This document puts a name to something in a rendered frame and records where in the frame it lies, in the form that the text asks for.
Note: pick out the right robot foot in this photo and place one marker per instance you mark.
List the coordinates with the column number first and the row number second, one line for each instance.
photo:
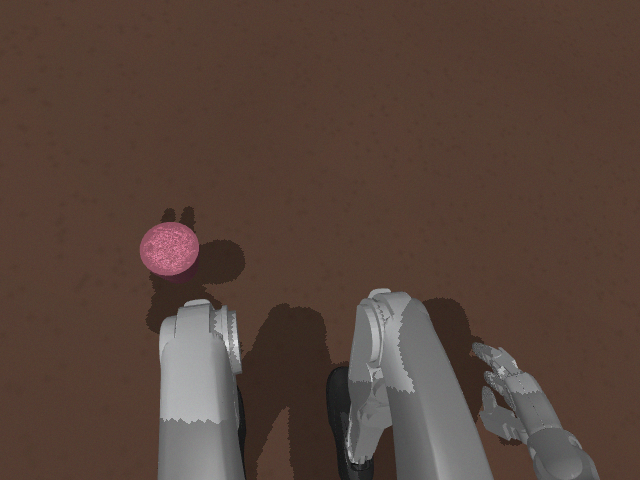
column 338, row 408

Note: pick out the cup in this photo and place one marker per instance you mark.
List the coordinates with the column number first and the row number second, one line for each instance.
column 171, row 251

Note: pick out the right robot hand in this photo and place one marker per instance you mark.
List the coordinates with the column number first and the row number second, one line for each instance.
column 521, row 392

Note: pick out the right robot arm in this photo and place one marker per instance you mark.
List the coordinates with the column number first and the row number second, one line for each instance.
column 557, row 455

